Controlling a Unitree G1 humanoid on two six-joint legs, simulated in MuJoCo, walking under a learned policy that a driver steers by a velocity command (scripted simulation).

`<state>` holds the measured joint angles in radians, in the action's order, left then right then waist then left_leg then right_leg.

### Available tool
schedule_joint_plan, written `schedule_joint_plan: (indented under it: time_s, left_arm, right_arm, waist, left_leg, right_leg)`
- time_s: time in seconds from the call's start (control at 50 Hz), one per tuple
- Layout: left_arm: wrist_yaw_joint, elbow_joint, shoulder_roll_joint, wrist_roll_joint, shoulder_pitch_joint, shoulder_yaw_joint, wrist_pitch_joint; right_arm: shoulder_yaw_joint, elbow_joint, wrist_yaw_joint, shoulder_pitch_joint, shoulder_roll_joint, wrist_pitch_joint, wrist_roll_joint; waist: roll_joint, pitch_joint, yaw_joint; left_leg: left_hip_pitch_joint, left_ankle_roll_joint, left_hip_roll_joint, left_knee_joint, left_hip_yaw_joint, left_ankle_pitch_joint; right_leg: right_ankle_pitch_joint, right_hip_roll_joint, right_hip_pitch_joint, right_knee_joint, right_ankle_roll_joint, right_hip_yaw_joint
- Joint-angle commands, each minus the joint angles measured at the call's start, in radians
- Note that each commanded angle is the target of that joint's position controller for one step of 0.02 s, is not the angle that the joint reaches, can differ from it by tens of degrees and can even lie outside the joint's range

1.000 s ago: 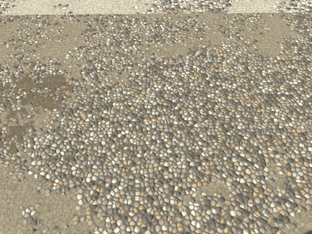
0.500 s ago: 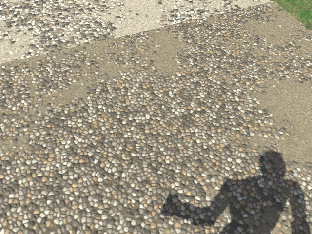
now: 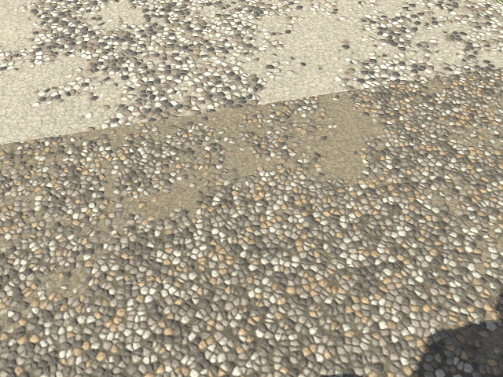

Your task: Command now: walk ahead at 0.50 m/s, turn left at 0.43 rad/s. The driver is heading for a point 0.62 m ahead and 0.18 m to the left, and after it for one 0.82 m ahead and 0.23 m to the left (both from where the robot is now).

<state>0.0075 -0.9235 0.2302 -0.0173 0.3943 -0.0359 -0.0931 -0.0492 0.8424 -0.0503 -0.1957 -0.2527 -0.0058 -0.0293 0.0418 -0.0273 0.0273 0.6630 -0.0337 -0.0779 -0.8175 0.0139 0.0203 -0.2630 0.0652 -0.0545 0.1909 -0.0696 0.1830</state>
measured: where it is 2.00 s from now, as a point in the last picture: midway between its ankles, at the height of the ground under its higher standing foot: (183, 295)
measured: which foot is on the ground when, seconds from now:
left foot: up 0.00-0.14, down 0.16-0.68, up 0.70-1.00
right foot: down 0.00-0.18, up 0.20-0.66, down 0.68-1.00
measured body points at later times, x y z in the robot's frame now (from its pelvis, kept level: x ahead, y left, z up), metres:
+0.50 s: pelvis +0.27 +0.05 +0.00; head +0.30 +0.07 +0.45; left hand +0.37 +0.34 -0.11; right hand +0.36 -0.22 -0.12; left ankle +0.21 +0.09 -0.74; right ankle +0.46 -0.09 -0.68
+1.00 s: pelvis +0.53 +0.10 +0.00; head +0.56 +0.10 +0.45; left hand +0.39 +0.34 -0.12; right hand +0.82 -0.02 -0.11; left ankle +0.53 +0.26 -0.67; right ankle +0.55 -0.01 -0.74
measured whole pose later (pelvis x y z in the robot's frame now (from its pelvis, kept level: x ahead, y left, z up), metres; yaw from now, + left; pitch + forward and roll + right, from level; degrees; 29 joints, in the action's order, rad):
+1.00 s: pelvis +0.53 +0.10 +0.00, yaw +35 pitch +1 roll -1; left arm 0.00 -0.85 0.26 -0.02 0.37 -0.05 -0.09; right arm -0.06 0.73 -0.06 -0.15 -0.30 0.01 -0.03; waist 0.06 -0.03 0.04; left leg 0.66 -0.03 -0.05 -0.98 -0.03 0.14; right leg -0.22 0.00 0.06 0.27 -0.03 0.17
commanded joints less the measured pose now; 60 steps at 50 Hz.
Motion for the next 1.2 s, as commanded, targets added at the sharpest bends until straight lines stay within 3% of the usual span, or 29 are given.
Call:
schedule_joint_plan:
  time_s: [0.02, 0.06, 0.1, 0.14, 0.16, 0.18, 0.2, 0.22, 0.24, 0.26, 0.28, 0.32, 0.36, 0.46, 0.56, 0.62, 0.66, 0.68, 0.7, 0.72, 0.74, 0.76, 0.8, 0.9, 1.02, 1.12, 1.16, 1.18, 1.2]
  left_arm:
    - [0.013, 0.026, 0.122, -0.001, 0.020, -0.021, -0.011]
    - [0.019, 0.011, 0.135, -0.004, 0.034, -0.023, -0.004]
    - [0.026, 0.007, 0.163, -0.008, 0.020, -0.028, 0.005]
    - [0.030, 0.009, 0.193, -0.013, 0.005, -0.036, 0.022]
    - [0.028, 0.021, 0.200, -0.008, -0.012, -0.037, 0.028]
    - [0.018, 0.069, 0.137, 0.004, 0.003, -0.021, 0.021]
    - [0.001, 0.130, 0.111, 0.009, -0.021, -0.021, 0.011]
    - [-0.004, 0.149, 0.143, -0.006, -0.129, -0.023, 0.001]
    - [-0.008, 0.160, 0.131, 0.005, -0.148, -0.016, -0.012]
    - [-0.006, 0.148, 0.127, 0.004, -0.133, -0.017, -0.014]
    - [-0.006, 0.150, 0.123, -0.014, -0.125, -0.017, 0.002]
    - [-0.012, 0.144, 0.107, -0.034, -0.093, -0.013, 0.040]
    - [-0.018, 0.162, 0.095, -0.033, -0.121, -0.011, 0.058]
    - [-0.023, 0.233, 0.095, -0.024, -0.327, -0.006, 0.060]
    - [-0.029, 0.285, 0.104, -0.012, -0.456, 0.003, 0.043]
    - [-0.025, 0.281, 0.139, -0.007, -0.387, -0.005, 0.030]
    - [-0.008, 0.222, 0.182, -0.009, -0.178, -0.026, 0.013]
    - [0.008, 0.206, 0.245, -0.029, -0.034, -0.043, 0.002]
    - [0.018, 0.217, 0.342, -0.051, 0.017, -0.063, 0.010]
    - [0.014, 0.213, 0.305, -0.031, -0.034, -0.065, 0.027]
    - [0.011, 0.233, 0.204, -0.024, -0.107, -0.043, 0.032]
    - [0.007, 0.230, 0.147, -0.019, -0.153, -0.028, 0.031]
    - [0.008, 0.206, 0.122, -0.016, -0.148, -0.019, 0.020]
    - [-0.007, 0.163, 0.141, 0.000, -0.090, -0.031, -0.014]
    - [-0.008, 0.125, 0.150, -0.002, -0.050, -0.038, -0.009]
    - [0.002, 0.080, 0.182, -0.002, 0.030, -0.046, 0.012]
    - [0.003, 0.057, 0.206, -0.005, 0.042, -0.046, 0.027]
    - [0.005, 0.055, 0.211, 0.001, 0.032, -0.043, 0.034]
    - [0.006, 0.065, 0.194, 0.009, 0.028, -0.034, 0.033]
  right_arm:
    - [0.009, -0.106, -0.012, 0.142, -0.021, -0.016, -0.004]
    - [0.008, -0.122, -0.014, 0.157, -0.026, -0.017, -0.006]
    - [0.001, -0.117, -0.007, 0.112, -0.042, -0.015, -0.007]
    - [-0.020, -0.078, 0.004, -0.045, -0.078, -0.020, -0.011]
    - [-0.041, -0.032, 0.013, -0.196, -0.116, -0.028, -0.022]
    - [-0.079, -0.018, 0.031, -0.296, -0.234, -0.025, -0.027]
    - [-0.093, -0.036, 0.030, -0.239, -0.295, -0.017, 0.004]
    - [-0.089, -0.033, 0.034, -0.218, -0.267, -0.009, 0.026]
    - [-0.076, -0.030, 0.042, -0.169, -0.215, -0.009, 0.028]
    - [-0.062, -0.030, 0.044, -0.127, -0.166, -0.011, 0.024]
    - [-0.053, -0.031, 0.048, -0.095, -0.140, -0.018, 0.029]
    - [-0.046, -0.038, 0.046, -0.083, -0.130, -0.037, 0.032]
    - [-0.053, -0.032, 0.043, -0.108, -0.159, -0.049, 0.031]
    - [-0.059, -0.023, 0.042, -0.198, -0.170, -0.047, 0.029]
    - [-0.063, -0.021, 0.052, -0.263, -0.184, -0.042, 0.016]
    - [-0.068, -0.045, 0.062, -0.209, -0.208, -0.044, 0.010]
    - [-0.069, -0.058, 0.054, -0.158, -0.217, -0.052, 0.014]
    - [-0.053, -0.075, 0.044, -0.164, -0.163, -0.061, 0.026]
    - [-0.029, -0.110, 0.045, -0.261, -0.056, -0.062, 0.055]
    - [-0.033, -0.097, 0.051, -0.283, -0.129, -0.050, 0.024]
    - [-0.040, -0.080, 0.049, -0.225, -0.159, -0.039, 0.010]
    - [-0.038, -0.086, 0.038, -0.169, -0.150, -0.036, 0.007]
    - [-0.036, -0.092, 0.019, -0.148, -0.127, -0.017, -0.007]
    - [-0.024, -0.136, -0.007, -0.053, -0.095, 0.009, -0.008]
    - [0.000, -0.200, -0.029, 0.139, -0.057, 0.002, -0.003]
    - [0.004, -0.239, -0.033, 0.234, -0.061, 0.000, -0.017]
    - [-0.003, -0.214, -0.016, 0.155, -0.068, -0.008, -0.026]
    - [-0.011, -0.167, -0.005, 0.019, -0.079, -0.022, -0.035]
    - [-0.026, -0.112, 0.009, -0.137, -0.113, -0.036, -0.050]
  waist:
    - [-0.097, -0.091, 0.018]
    - [-0.098, -0.085, 0.014]
    - [-0.123, -0.039, -0.016]
    - [-0.136, 0.062, -0.086]
    - [-0.095, 0.143, -0.161]
    - [0.054, 0.250, -0.182]
    - [0.195, 0.319, -0.121]
    - [0.025, 0.225, -0.143]
    - [-0.021, 0.108, -0.108]
    - [-0.079, 0.032, -0.058]
    - [-0.077, 0.003, -0.025]
    - [-0.047, 0.024, 0.004]
    - [-0.032, 0.022, 0.005]
    - [0.013, -0.015, -0.072]
    - [0.027, -0.008, -0.124]
    - [0.045, 0.002, -0.070]
    - [0.004, 0.087, 0.036]
    - [-0.096, 0.210, 0.093]
    - [-0.312, 0.331, 0.052]
    - [-0.291, 0.309, 0.013]
    - [-0.139, 0.158, 0.004]
    - [-0.078, 0.073, -0.003]
    - [-0.147, 0.020, -0.023]
    - [-0.138, 0.009, -0.029]
    - [-0.131, -0.036, 0.004]
    - [-0.127, -0.059, 0.031]
    - [-0.141, -0.022, -0.012]
    - [-0.122, 0.052, -0.073]
    - [-0.082, 0.155, -0.139]
  left_leg:
    - [0.000, -0.025, 0.009, 0.120, 0.062, -0.031]
    - [-0.028, -0.057, 0.036, 0.173, 0.096, 0.030]
    - [-0.121, -0.099, 0.097, 0.190, 0.141, 0.130]
    - [-0.307, -0.151, 0.165, 0.224, 0.152, 0.226]
    - [-0.526, -0.191, 0.166, 0.308, 0.100, 0.203]
    - [-0.804, -0.287, -0.078, 0.341, -0.241, 0.286]
    - [-0.973, -0.429, -0.276, 0.496, -0.771, 0.172]
    - [-0.917, -0.396, -0.246, 0.521, -0.651, 0.151]
    - [-0.778, -0.357, -0.224, 0.539, -0.529, 0.098]
    - [-0.648, -0.306, -0.171, 0.560, -0.439, 0.008]
    - [-0.562, -0.279, -0.123, 0.573, -0.369, -0.064]
    - [-0.492, -0.267, -0.069, 0.589, -0.297, -0.148]
    - [-0.464, -0.263, -0.039, 0.604, -0.267, -0.165]
    - [-0.520, -0.216, -0.008, 0.610, -0.286, -0.101]
    - [-0.632, -0.199, -0.030, 0.530, -0.339, -0.205]
    - [-0.609, -0.154, -0.048, 0.463, -0.387, -0.250]
    - [-0.533, -0.110, 0.014, 0.250, -0.360, -0.344]
    - [-0.436, -0.082, 0.088, -0.003, -0.287, -0.195]
    - [-0.142, -0.044, 0.240, -0.291, -0.158, 0.441]
    - [-0.020, -0.053, 0.182, -0.413, -0.137, 0.522]
    - [-0.006, -0.054, 0.121, -0.442, -0.137, 0.424]
    - [-0.026, -0.046, 0.088, -0.402, -0.121, 0.352]
    - [-0.073, -0.029, 0.046, -0.343, -0.102, 0.311]
    - [0.006, -0.004, 0.021, -0.305, -0.080, 0.204]
    - [-0.007, 0.002, 0.010, -0.008, -0.003, 0.012]
    - [-0.095, -0.058, 0.046, 0.175, 0.078, 0.130]
    - [-0.224, -0.096, 0.118, 0.231, 0.100, 0.221]
    - [-0.377, -0.117, 0.159, 0.308, 0.102, 0.169]
    - [-0.622, -0.141, 0.120, 0.354, 0.043, 0.053]
  right_leg:
    - [0.500, -0.296, 0.036, -0.052, -0.071, -0.039]
    - [0.650, -0.311, -0.031, 0.008, -0.057, -0.009]
    - [0.963, -0.318, -0.077, 0.139, -0.042, 0.026]
    - [1.096, -0.320, -0.065, 0.417, -0.038, 0.043]
    - [0.932, -0.298, 0.055, 0.654, -0.018, 0.057]
    - [0.458, -0.219, 0.352, 1.010, 0.022, 0.069]
    - [-0.271, 0.003, 0.693, 1.290, 0.064, -0.090]
    - [-0.183, -0.077, 0.798, 1.289, 0.052, -0.234]
    - [-0.097, -0.121, 0.795, 1.209, 0.049, -0.228]
    - [-0.066, -0.154, 0.738, 1.106, 0.052, -0.222]
    - [-0.062, -0.171, 0.682, 1.042, 0.066, -0.225]
    - [-0.053, -0.174, 0.607, 0.973, 0.093, -0.212]
    - [-0.009, -0.172, 0.619, 0.895, 0.114, -0.192]
    - [0.184, -0.159, 0.706, 0.635, 0.138, -0.185]
    - [0.225, -0.108, 0.695, 0.463, 0.121, -0.192]
    - [0.153, -0.081, 0.526, 0.358, 0.087, -0.214]
    - [0.119, -0.049, 0.226, 0.269, 0.049, -0.198]
    - [-0.028, -0.207, 0.008, 0.223, 0.004, -0.353]
    - [-0.154, -0.494, -0.249, 0.141, -0.095, -0.782]
    - [-0.290, -0.520, -0.180, 0.074, -0.144, -0.983]
    - [-0.329, -0.475, -0.040, 0.061, -0.126, -0.831]
    - [-0.207, -0.417, 0.070, 0.047, -0.104, -0.670]
    - [0.016, -0.338, 0.168, 0.016, -0.065, -0.457]
    - [0.254, -0.339, 0.153, -0.034, -0.089, -0.271]
    - [0.331, -0.305, 0.134, -0.042, -0.066, -0.079]
    - [0.491, -0.343, 0.039, 0.024, -0.044, -0.017]
    - [0.843, -0.345, 0.004, 0.187, -0.038, 0.008]
    - [0.924, -0.322, 0.021, 0.367, -0.021, 0.035]
    - [0.756, -0.286, 0.153, 0.590, 0.007, 0.053]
